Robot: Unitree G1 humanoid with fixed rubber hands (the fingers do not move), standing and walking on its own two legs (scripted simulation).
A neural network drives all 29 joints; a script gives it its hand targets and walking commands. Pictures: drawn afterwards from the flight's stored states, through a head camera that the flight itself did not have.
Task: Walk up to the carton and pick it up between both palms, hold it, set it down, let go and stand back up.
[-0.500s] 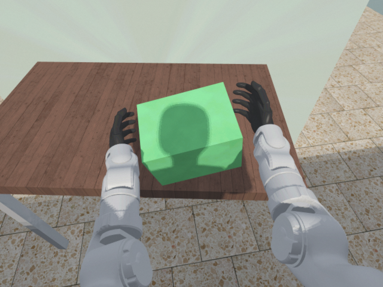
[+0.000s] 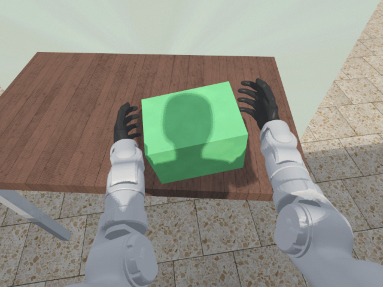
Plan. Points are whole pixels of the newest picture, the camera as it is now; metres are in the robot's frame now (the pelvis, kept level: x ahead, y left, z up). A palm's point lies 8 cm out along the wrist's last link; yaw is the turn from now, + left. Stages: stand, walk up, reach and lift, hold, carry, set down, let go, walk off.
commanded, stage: set down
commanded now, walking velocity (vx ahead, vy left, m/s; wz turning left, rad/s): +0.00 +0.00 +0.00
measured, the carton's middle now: (194, 134) +0.47 +0.02 +0.02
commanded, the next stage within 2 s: none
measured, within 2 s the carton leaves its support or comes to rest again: neither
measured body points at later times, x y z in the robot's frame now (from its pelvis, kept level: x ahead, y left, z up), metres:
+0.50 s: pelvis +0.01 -0.01 +0.00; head +0.07 -0.01 +0.45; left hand +0.42 +0.17 +0.08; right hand +0.47 -0.13 +0.10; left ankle -0.04 +0.14 -0.75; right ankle -0.02 -0.10 -0.75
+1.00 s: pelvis +0.01 -0.01 +0.00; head +0.07 -0.01 +0.45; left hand +0.42 +0.17 +0.07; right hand +0.47 -0.13 +0.10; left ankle -0.04 +0.14 -0.75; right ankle -0.02 -0.10 -0.75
